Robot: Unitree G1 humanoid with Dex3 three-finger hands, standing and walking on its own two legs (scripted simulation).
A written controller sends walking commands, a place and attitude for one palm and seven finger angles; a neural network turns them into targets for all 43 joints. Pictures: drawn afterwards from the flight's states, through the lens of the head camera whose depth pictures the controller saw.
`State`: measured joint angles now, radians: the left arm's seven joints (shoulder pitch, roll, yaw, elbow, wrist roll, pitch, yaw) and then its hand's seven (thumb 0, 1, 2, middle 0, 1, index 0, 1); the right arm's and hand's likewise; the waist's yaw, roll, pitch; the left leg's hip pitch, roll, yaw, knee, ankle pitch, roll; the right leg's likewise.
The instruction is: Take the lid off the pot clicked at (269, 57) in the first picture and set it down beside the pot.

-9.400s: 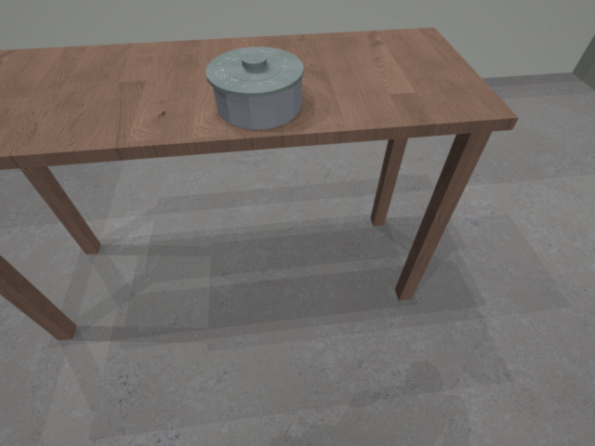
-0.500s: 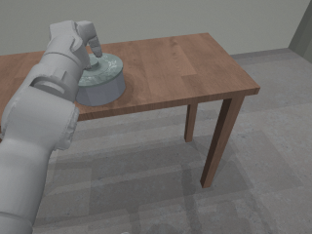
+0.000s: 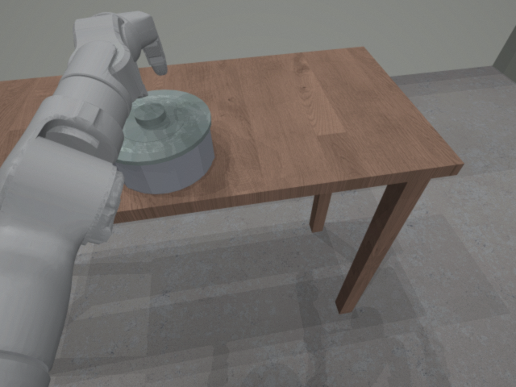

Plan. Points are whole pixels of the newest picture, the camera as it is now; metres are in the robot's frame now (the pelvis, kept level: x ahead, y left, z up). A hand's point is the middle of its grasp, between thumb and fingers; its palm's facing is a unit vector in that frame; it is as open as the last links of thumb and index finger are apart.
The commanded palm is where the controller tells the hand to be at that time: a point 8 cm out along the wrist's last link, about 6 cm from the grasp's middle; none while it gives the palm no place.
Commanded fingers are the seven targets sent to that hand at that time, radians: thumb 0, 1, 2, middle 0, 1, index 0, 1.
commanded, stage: move the open hand above the knob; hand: left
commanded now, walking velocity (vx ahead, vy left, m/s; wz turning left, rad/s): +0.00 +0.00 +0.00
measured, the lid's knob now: (150, 114) +0.52 +0.13 +0.17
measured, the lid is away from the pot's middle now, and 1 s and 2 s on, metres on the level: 0.00 0.00 0.00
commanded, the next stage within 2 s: lower the open fingers around the knob in 1.20 s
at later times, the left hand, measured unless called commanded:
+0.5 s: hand (133, 83) +0.52 +0.13 +0.23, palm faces -0.20 -0.06 -0.98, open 10.0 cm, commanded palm +0.49 +0.13 +0.30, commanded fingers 0.00 -0.37 1.64 -0.86 -0.08 -0.86 -0.08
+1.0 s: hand (137, 83) +0.49 +0.12 +0.24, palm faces -0.25 -0.06 -0.97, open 10.0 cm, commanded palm +0.48 +0.14 +0.30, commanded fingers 0.00 -0.37 1.64 -0.86 -0.08 -0.86 -0.08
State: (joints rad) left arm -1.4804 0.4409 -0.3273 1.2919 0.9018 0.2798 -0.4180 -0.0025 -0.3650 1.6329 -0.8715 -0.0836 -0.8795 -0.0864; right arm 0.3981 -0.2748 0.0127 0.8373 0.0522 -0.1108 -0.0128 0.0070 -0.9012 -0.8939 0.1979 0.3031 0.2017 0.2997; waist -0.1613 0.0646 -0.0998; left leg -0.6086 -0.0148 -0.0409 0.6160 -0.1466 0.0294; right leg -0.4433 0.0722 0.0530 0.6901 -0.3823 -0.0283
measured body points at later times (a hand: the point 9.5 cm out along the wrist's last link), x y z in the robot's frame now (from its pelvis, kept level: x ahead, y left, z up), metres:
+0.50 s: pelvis +0.06 +0.02 +0.02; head +0.09 -0.02 +0.46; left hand +0.52 +0.13 +0.28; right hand +0.24 -0.21 -0.10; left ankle +0.10 +0.12 -0.72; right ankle -0.02 -0.10 -0.71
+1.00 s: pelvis +0.03 +0.01 +0.02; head +0.03 -0.02 +0.47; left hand +0.50 +0.12 +0.30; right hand +0.11 -0.24 -0.12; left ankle +0.10 +0.12 -0.72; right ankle -0.02 -0.10 -0.72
